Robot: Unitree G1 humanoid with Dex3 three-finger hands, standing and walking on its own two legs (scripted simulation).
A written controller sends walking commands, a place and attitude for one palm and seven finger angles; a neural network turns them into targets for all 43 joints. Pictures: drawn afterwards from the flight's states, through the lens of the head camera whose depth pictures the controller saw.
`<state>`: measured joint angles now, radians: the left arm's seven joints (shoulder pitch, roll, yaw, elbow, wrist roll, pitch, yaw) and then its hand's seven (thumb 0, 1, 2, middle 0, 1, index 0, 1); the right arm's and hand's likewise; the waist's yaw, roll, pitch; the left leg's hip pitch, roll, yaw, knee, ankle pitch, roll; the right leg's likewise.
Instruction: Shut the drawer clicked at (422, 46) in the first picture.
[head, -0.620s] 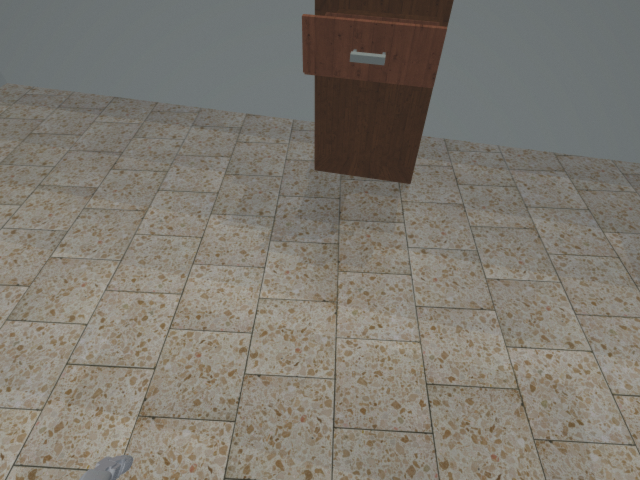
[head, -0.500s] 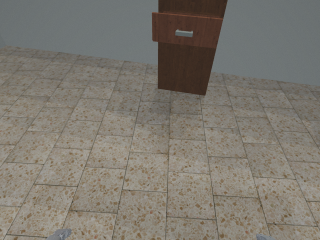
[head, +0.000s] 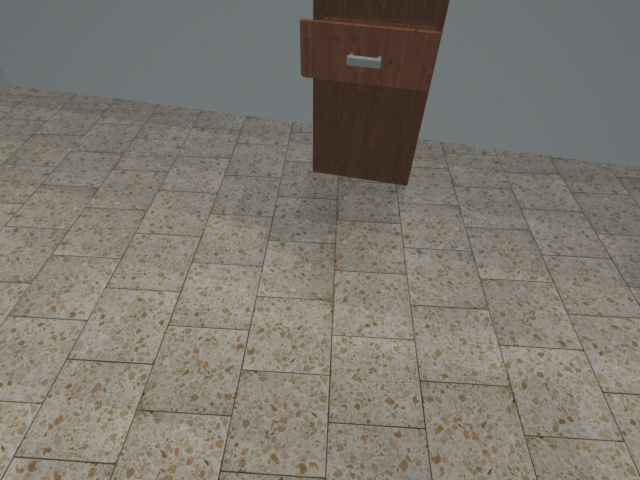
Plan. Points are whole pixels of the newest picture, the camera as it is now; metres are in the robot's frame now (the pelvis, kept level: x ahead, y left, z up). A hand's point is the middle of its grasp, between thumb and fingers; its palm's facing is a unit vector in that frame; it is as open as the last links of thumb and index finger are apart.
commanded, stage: stand and wait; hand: left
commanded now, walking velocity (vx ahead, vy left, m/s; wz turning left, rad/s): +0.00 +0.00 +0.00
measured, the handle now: (364, 59) +1.35 -0.06 -0.04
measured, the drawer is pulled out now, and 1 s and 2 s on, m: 0.30 0.30 0.30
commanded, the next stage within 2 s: look at it before walking up in 0.20 s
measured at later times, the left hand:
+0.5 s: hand out of the picture +0.07 +0.24 -0.15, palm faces -0.03 -0.94 -0.33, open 7.4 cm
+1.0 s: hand out of the picture +0.07 +0.24 -0.16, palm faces -0.02 -0.94 -0.33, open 7.4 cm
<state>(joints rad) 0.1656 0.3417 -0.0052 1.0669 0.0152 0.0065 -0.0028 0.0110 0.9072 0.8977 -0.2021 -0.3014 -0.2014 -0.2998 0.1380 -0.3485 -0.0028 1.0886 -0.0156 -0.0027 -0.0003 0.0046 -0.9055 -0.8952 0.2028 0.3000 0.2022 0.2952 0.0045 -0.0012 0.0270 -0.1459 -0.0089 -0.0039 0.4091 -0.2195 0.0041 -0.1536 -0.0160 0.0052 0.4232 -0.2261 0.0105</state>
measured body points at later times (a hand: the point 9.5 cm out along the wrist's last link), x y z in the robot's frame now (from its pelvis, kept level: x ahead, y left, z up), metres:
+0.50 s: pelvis -0.01 -0.01 +0.00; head -0.01 -0.01 +0.45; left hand +0.07 +0.29 -0.13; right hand +0.06 -0.30 -0.13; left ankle +0.00 +0.12 -0.74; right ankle +0.00 -0.13 -0.74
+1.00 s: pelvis +0.00 +0.00 +0.00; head +0.00 +0.00 +0.45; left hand +0.07 +0.29 -0.13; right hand +0.08 -0.29 -0.13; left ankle +0.00 +0.12 -0.74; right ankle +0.00 -0.13 -0.74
